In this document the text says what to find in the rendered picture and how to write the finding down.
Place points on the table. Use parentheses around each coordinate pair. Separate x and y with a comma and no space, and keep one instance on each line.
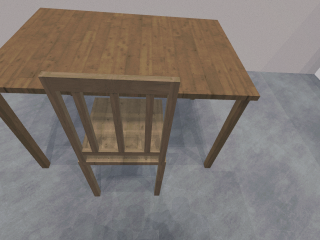
(78,41)

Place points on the chair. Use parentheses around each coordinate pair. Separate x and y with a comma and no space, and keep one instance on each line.
(118,131)

